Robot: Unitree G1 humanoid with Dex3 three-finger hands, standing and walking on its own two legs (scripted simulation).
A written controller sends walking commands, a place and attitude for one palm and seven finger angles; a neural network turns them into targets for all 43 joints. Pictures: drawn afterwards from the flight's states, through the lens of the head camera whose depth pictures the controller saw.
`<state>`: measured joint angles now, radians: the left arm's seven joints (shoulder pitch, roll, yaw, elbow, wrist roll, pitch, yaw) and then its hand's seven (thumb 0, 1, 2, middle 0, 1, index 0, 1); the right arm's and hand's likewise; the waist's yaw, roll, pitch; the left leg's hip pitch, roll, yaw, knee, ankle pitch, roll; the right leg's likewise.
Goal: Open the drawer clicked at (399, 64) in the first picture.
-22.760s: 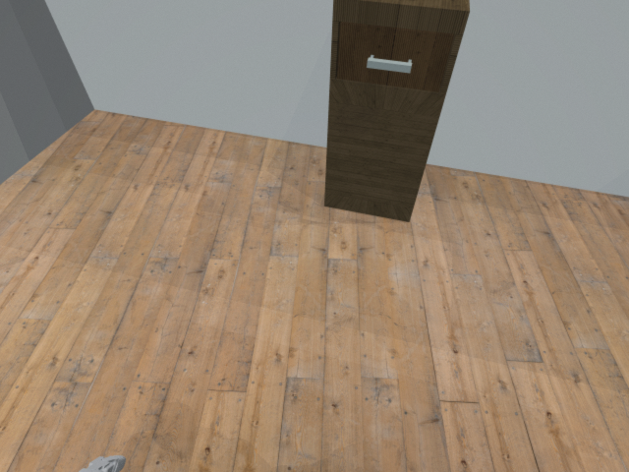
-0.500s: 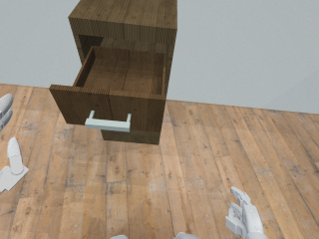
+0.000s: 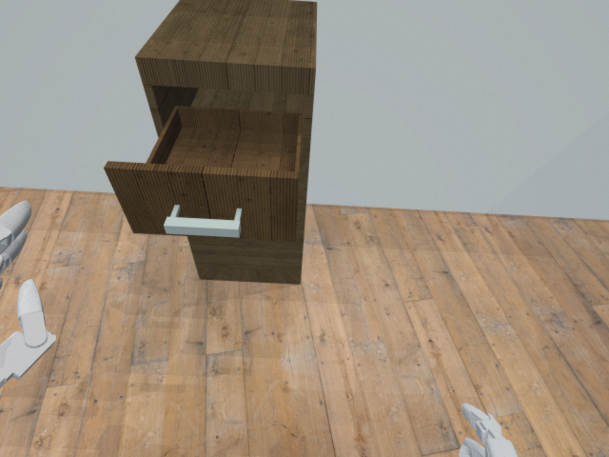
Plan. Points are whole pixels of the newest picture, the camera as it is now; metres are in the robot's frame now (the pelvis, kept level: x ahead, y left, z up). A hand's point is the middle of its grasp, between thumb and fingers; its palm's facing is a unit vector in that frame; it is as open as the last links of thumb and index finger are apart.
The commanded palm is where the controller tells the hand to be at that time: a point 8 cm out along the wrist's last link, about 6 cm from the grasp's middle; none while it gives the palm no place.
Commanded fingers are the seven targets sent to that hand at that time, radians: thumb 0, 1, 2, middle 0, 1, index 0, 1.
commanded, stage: stop stepping back and stand still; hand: left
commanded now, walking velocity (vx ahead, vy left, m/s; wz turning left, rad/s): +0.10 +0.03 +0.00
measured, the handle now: (205, 219) +0.54 +0.20 -0.05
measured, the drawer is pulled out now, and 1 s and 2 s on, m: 0.30 0.30 0.30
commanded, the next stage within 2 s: let the arm hang, fingers relaxed in 0.16 s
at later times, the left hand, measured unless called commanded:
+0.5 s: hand out of the picture +0.11 +0.20 -0.15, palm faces -0.01 -0.97 -0.23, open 7.4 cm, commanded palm none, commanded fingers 0.00 0.90 0.90 -0.20 -0.30 -0.20 -0.30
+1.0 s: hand out of the picture -0.03 +0.20 -0.16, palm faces +0.00 -0.98 -0.21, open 7.3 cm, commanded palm none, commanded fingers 0.00 0.90 0.90 -0.20 -0.30 -0.20 -0.30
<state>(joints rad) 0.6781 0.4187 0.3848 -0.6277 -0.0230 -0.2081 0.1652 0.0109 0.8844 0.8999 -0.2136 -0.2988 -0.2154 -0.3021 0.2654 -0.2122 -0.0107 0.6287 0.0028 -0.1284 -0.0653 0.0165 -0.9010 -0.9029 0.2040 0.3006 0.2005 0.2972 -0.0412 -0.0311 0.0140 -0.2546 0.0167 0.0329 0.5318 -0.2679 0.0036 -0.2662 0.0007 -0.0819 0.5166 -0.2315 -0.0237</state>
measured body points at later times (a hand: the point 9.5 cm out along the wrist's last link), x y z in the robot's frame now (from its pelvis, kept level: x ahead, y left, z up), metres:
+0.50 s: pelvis +0.00 +0.01 +0.00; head +0.01 +0.01 +0.45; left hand +0.11 +0.25 -0.13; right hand +0.11 -0.23 -0.13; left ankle +0.01 +0.11 -0.73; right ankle +0.02 -0.10 -0.73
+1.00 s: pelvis +0.00 +0.02 +0.01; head +0.02 +0.01 +0.46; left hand -0.03 +0.25 -0.15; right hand -0.03 -0.19 -0.16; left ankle +0.01 +0.11 -0.73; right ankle +0.02 -0.10 -0.73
